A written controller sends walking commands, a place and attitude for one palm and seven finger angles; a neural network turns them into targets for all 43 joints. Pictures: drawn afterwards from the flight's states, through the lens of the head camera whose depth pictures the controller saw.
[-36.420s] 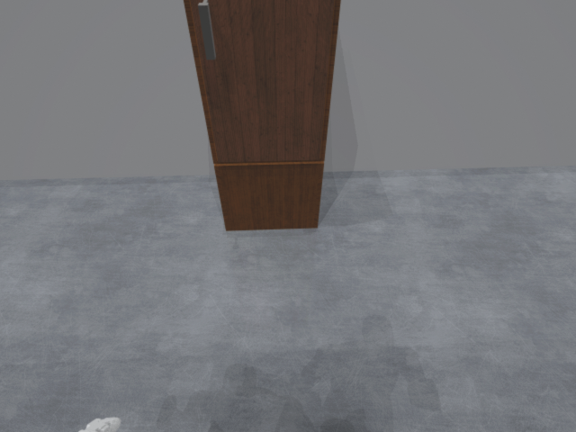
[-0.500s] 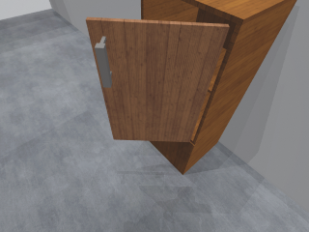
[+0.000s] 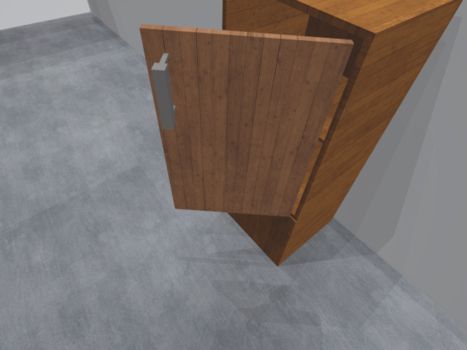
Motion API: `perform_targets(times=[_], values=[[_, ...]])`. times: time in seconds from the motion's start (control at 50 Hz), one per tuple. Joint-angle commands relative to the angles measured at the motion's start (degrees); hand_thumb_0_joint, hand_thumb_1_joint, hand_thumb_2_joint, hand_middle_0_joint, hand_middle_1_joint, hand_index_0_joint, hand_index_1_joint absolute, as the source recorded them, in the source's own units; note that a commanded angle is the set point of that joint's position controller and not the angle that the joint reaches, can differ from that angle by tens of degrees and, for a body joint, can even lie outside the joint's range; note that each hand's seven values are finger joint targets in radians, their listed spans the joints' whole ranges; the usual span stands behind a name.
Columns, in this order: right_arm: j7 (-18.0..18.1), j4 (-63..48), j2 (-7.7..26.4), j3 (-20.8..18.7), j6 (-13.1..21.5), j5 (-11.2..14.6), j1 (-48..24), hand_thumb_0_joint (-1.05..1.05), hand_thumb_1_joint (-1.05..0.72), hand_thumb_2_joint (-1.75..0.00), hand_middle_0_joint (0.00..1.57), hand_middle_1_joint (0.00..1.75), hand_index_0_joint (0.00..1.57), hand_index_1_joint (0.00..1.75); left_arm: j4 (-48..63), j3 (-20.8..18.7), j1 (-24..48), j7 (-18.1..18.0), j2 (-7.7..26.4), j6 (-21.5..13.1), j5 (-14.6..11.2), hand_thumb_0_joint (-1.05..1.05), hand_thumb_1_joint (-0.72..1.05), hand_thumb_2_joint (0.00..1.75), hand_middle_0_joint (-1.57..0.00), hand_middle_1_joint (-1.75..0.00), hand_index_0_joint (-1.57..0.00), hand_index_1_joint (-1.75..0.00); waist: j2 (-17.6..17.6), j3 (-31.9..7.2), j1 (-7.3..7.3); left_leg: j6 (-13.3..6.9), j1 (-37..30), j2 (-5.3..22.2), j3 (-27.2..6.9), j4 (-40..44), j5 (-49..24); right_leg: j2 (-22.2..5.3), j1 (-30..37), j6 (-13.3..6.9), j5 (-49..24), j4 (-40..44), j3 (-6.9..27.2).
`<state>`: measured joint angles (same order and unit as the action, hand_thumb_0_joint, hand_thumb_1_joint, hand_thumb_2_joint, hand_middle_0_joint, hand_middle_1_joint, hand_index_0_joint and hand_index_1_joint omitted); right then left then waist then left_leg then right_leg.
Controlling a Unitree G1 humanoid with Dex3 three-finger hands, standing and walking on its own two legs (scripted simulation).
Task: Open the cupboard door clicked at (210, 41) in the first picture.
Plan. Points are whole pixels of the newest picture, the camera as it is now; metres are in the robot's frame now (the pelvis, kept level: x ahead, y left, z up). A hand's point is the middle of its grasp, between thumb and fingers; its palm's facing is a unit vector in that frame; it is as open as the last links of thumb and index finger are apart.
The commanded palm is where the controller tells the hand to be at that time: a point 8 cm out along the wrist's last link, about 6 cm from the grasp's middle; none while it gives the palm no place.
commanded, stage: come to a stop and stand still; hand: left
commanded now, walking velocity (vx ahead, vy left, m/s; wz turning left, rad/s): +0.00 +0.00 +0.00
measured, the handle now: (167, 92) +0.56 +0.19 +0.14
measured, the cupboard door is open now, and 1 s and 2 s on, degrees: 48 48 48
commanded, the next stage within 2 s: look again from close up in 0.58 s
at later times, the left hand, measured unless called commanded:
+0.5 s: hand out of the picture +0.04 +0.22 -0.17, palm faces -0.01 -0.98 -0.22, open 7.4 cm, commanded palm none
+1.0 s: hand out of the picture +0.03 +0.19 -0.18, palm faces -0.01 -0.98 -0.18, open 7.4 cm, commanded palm none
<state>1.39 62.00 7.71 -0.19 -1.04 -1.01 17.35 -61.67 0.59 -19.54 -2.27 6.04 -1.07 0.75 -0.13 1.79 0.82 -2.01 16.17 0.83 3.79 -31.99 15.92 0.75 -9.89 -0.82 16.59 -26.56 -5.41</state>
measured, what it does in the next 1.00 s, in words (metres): stands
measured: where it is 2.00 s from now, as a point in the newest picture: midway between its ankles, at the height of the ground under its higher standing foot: outside the picture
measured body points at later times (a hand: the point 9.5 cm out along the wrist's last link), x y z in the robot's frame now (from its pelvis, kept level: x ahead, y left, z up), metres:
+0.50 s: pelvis +0.02 +0.04 +0.00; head +0.04 +0.04 +0.45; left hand +0.05 +0.27 -0.16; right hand +0.04 -0.19 -0.16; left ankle +0.01 +0.08 -0.74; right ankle -0.03 -0.11 -0.74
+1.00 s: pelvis +0.03 +0.03 +0.00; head +0.05 +0.03 +0.45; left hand +0.03 +0.25 -0.16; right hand +0.04 -0.21 -0.15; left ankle +0.01 +0.08 -0.74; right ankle -0.03 -0.11 -0.74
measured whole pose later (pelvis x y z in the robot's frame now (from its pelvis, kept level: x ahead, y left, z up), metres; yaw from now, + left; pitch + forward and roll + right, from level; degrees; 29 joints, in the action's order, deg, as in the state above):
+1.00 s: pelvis +0.03 +0.03 +0.00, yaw -1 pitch +0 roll +0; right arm 1.7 64.2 9.3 0.6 1.3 -0.9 13.8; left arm -63.2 0.9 -16.1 -2.1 9.1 0.0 0.7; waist -1.3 2.3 0.3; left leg -5.0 10.0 -3.3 6.6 -24.8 15.3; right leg -3.1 -7.2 1.9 18.5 -25.7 -2.6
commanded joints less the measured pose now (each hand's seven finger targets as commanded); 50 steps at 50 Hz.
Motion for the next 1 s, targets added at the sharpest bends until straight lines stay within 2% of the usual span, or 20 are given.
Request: perform_targets(times=[0.0, 0.02, 0.06, 0.08, 0.12, 0.14, 0.16, 0.22, 0.24, 0.36, 0.4, 0.5, 0.6, 0.66, 0.7, 0.82, 0.88, 0.98], values=[[-0.93, -4.97, 3.57, -0.55, 1.43, -0.17, 4.56, 0.00, -0.90, -0.90, 0.20, 0.30, 0.20, 0.30, 3.72, -1.50, 0.29, -0.77, 9.05, -1.98, 0.71, 0.00, 0.90, 0.90, -0.20, -0.30, -0.20, -0.30, -0.71, 1.70, -3.74, 1.32, -3.05, 2.44, -3.57, 0.32, -0.71, -10.88, -9.62, -5.25, 5.52, 8.97, 11.08], [-0.90, -4.92, 4.32, -0.49, 2.03, -0.10, 5.28, 0.00, -0.90, -0.90, 0.20, 0.30, 0.20, 0.30, 3.74, -1.51, 0.59, -0.75, 8.67, -1.77, 0.52, 0.00, 0.90, 0.90, -0.20, -0.30, -0.20, -0.30, 0.49, -0.04, -3.71, 0.83, -3.69, 3.15, -4.87, 3.01, -3.28, -8.92, -8.09, -4.35, 4.22, 5.42, 8.81], [-0.49, -5.30, 5.77, -0.46, 3.09, -0.20, 4.64, 0.00, -0.90, -0.90, 0.20, 0.30, 0.20, 0.30, 3.47, -1.38, -1.34, -0.77, 6.91, -1.17, 0.57, 0.00, 0.90, 0.90, -0.20, -0.30, -0.20, -0.30, 6.48, -1.70, -1.89, -1.33, -1.25, 6.17, -9.41, 7.14, -8.39, -5.47, -3.50, -2.68, 0.34, 0.05, 5.07], [-0.28, -5.69, 6.64, -0.33, 3.11, -0.08, 3.09, 0.00, -0.90, -0.90, 0.20, 0.30, 0.20, 0.30, 3.03, -1.19, -2.39, -0.64, 6.64, -0.70, 0.38, 0.00, 0.90, 0.90, -0.20, -0.30, -0.20, -0.30, 7.99, -1.55, -0.82, -2.28, -0.25, 7.15, -11.24, 9.53, -7.88, -4.45, -2.46, -2.08, 1.19, -1.39, 4.07], [0.08, -6.39, 7.49, -0.58, 3.02, 0.00, 1.74, 0.00, -0.90, -0.90, 0.20, 0.30, 0.20, 0.30, 2.30, -0.98, -3.15, -0.46, 5.65, -0.17, 0.51, 0.00, 0.90, 0.90, -0.20, -0.30, -0.20, -0.30, 4.64, 0.73, -0.08, -3.07, 1.46, 7.84, -12.72, 12.57, -3.51, -3.85, -2.66, -1.55, 1.82, -1.76, 3.43], [0.15, -6.38, 7.66, -0.58, 2.98, 0.06, 1.30, 0.00, -0.90, -0.90, 0.20, 0.30, 0.20, 0.30, 2.16, -0.84, -3.13, -0.32, 5.60, -0.02, 0.50, 0.00, 0.90, 0.90, -0.20, -0.30, -0.20, -0.30, 2.94, 1.45, 0.05, -3.04, 1.78, 7.67, -12.60, 13.48, -1.04, -4.09, -2.91, -1.51, 1.47, -1.30, 3.75], [0.18, -6.29, 7.33, -0.52, 3.08, 0.09, 1.44, 0.00, -0.90, -0.90, 0.20, 0.30, 0.20, 0.30, 2.18, -0.89, -2.52, -0.17, 5.84, 0.00, 0.71, 0.00, 0.90, 0.90, -0.20, -0.30, -0.20, -0.30, 1.83, 2.42, 0.04, -3.06, 2.43, 7.34, -12.43, 13.90, -1.78, -4.41, -2.54, -1.48, 0.47, -0.94, 3.69], [0.23, -5.38, 8.03, -0.49, 3.24, 0.01, 1.73, 0.00, -0.90, -0.90, 0.20, 0.30, 0.20, 0.30, 2.04, -0.82, -2.26, -0.19, 6.41, 0.09, 0.46, 0.00, 0.90, 0.90, -0.20, -0.30, -0.20, -0.30, -0.43, 1.74, -0.16, -2.63, -0.81, 7.05, -11.88, 14.25, -4.21, -5.12, -3.41, -1.29, -0.99, -0.27, 4.60], [0.26, -5.13, 8.16, -0.54, 3.27, 0.06, 1.90, 0.00, -0.90, -0.90, 0.20, 0.30, 0.20, 0.30, 2.15, -0.93, -1.89, -0.21, 6.62, 0.15, 0.47, 0.00, 0.90, 0.90, -0.20, -0.30, -0.20, -0.30, -0.34, 1.75, -0.23, -2.57, -1.21, 7.04, -11.73, 14.38, -5.01, -5.30, -3.40, -1.16, -1.24, -0.03, 4.59], [0.62, -3.50, 8.43, -0.33, 3.74, 0.07, 2.18, 0.00, -0.90, -0.90, 0.20, 0.30, 0.20, 0.30, 2.04, -1.07, -0.93, -0.38, 8.16, 0.28, 0.31, 0.00, 0.90, 0.90, -0.20, -0.30, -0.20, -0.30, -0.14, -1.11, -0.25, -2.09, -7.07, 6.82, -9.66, 12.16, -20.70, -6.07, -2.50, -0.69, -4.61, 0.01, 4.68], [0.65, -3.19, 8.77, -0.29, 3.73, 0.06, 1.72, 0.00, -0.90, -0.90, 0.20, 0.30, 0.20, 0.30, 2.02, -1.18, -0.73, -0.42, 8.70, 0.39, 0.19, 0.00, 0.90, 0.90, -0.20, -0.30, -0.20, -0.30, 0.15, -1.90, -0.27, -1.82, -8.37, 6.53, -8.80, 11.41, -23.10, -6.29, -2.14, -0.56, -5.55, 0.20, 5.04], [0.68, -2.35, 8.83, -0.22, 3.51, 0.08, 0.73, 0.00, -0.90, -0.90, 0.20, 0.30, 0.20, 0.30, 1.66, -1.05, 0.06, -0.43, 9.30, 0.79, 0.21, 0.00, 0.90, 0.90, -0.20, -0.30, -0.20, -0.30, 0.40, 0.04, -0.30, -1.51, -8.15, 6.22, -7.89, 11.62, -22.81, -6.60, -2.19, -0.28, -6.29, 0.94, 5.27], [0.73, -1.76, 8.78, -0.18, 3.46, 0.14, 0.22, 0.00, -0.90, -0.90, 0.20, 0.30, 0.20, 0.30, 1.43, -1.04, 0.29, -0.40, 9.41, 0.98, 0.20, 0.00, 0.90, 0.90, -0.20, -0.30, -0.20, -0.30, 0.93, -0.04, -0.29, -1.51, -8.53, 6.11, -7.76, 11.90, -21.94, -6.77, -1.65, -0.20, -6.36, 1.50, 5.39], [0.66, -1.44, 8.43, -0.21, 3.36, 0.23, -0.18, 0.00, -0.90, -0.90, 0.20, 0.30, 0.20, 0.30, 1.24, -0.94, 0.30, -0.33, 9.41, 0.84, 0.29, 0.00, 0.90, 0.90, -0.20, -0.30, -0.20, -0.30, -0.80, 0.39, -0.29, -1.78, -8.04, 5.89, -7.12, 11.53, -20.15, -7.09, -1.13, -0.15, -7.63, 2.56, 5.57], [0.62, -1.20, 8.41, -0.18, 3.39, 0.23, -0.26, 0.00, -0.90, -0.90, 0.20, 0.30, 0.20, 0.30, 1.03, -0.93, 0.38, -0.34, 9.39, 0.78, 0.21, 0.00, 0.90, 0.90, -0.20, -0.30, -0.20, -0.30, -0.39, 0.04, -0.40, -1.59, -8.20, 5.70, -6.80, 11.69, -19.54, -7.23, -0.87, -0.25, -8.30, 2.57, 5.93], [0.72, -0.35, 8.21, -0.21, 3.47, 0.31, -0.48, 0.00, -0.90, -0.90, 0.20, 0.30, 0.20, 0.30, 0.43, -0.86, -0.16, -0.34, 9.27, 0.64, 0.16, 0.00, 0.90, 0.90, -0.20, -0.30, -0.20, -0.30, 0.29, -0.73, -0.38, -1.64, -9.51, 5.72, -6.47, 11.31, -20.92, -7.37, -0.57, -0.25, -9.47, 3.18, 6.12], [0.78, -0.02, 7.99, -0.20, 3.49, 0.34, -0.33, 0.00, -0.90, -0.90, 0.20, 0.30, 0.20, 0.30, 0.30, -0.92, -0.33, -0.40, 9.24, 0.46, 0.21, 0.00, 0.90, 0.90, -0.20, -0.30, -0.20, -0.30, -0.60, -1.36, -0.46, -1.66, -9.82, 5.59, -6.15, 10.65, -22.35, -7.52, 0.34, -0.39, -11.88, 3.23, 6.23], [0.77, 0.60, 7.83, -0.16, 3.33, 0.42, -0.67, 0.00, -0.90, -0.90, 0.20, 0.30, 0.20, 0.30, -0.25, -0.72, -0.48, -0.39, 9.08, 0.45, 0.19, 0.00, 0.90, 0.90, -0.20, -0.30, -0.20, -0.30, -0.74, 0.27, -0.55, -1.56, -9.21, 5.62, -5.99, 11.25, -19.63, -7.44, -0.33, -0.39, -10.74, 4.09, 6.57]])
